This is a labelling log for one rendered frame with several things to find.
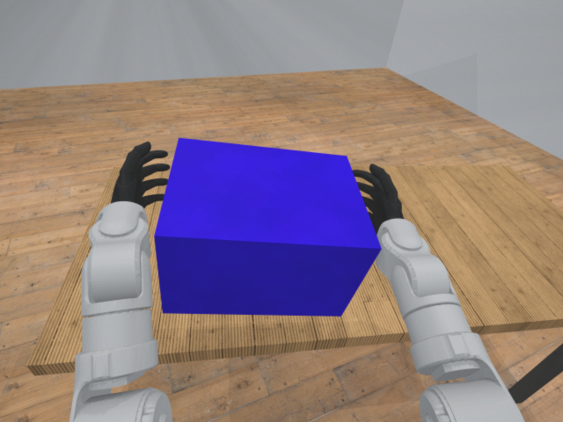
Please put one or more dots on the robot right forearm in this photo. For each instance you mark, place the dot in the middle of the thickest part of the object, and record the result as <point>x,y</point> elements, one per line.
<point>443,344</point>

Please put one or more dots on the left robot hand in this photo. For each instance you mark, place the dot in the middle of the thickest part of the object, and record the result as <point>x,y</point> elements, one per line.
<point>129,185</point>

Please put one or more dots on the left robot upper arm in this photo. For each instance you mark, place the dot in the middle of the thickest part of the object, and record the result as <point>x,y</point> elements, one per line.
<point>139,405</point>

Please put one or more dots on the robot left forearm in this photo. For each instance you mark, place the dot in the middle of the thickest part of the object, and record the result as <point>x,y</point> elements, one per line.
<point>116,294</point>

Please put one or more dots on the table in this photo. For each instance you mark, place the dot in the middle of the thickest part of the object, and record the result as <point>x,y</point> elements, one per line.
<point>500,239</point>

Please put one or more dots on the carton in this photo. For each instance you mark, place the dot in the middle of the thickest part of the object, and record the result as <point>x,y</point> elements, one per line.
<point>249,230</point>

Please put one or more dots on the right robot upper arm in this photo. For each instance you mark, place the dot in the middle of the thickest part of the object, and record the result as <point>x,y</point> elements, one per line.
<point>481,400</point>

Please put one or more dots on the right robot hand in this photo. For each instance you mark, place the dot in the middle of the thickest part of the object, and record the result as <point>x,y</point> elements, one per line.
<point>385,204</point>

